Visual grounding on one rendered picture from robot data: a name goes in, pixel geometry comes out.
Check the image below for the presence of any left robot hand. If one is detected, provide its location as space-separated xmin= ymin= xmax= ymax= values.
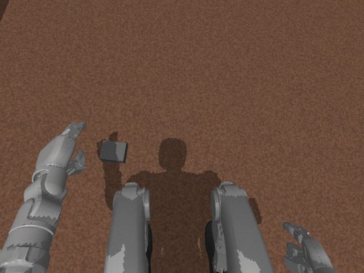
xmin=35 ymin=122 xmax=86 ymax=176

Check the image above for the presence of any right robot hand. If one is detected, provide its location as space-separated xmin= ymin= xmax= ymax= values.
xmin=283 ymin=222 xmax=333 ymax=273

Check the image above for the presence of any small box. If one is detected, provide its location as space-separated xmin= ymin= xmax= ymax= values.
xmin=100 ymin=140 xmax=128 ymax=163

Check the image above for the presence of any right robot foot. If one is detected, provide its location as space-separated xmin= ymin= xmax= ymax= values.
xmin=205 ymin=221 xmax=228 ymax=273

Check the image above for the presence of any left robot arm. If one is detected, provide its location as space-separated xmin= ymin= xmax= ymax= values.
xmin=0 ymin=166 xmax=68 ymax=273

